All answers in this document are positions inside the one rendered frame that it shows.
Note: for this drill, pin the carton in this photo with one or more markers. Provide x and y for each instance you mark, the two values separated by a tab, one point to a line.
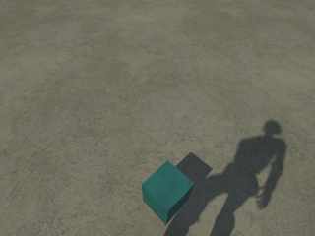
166	191

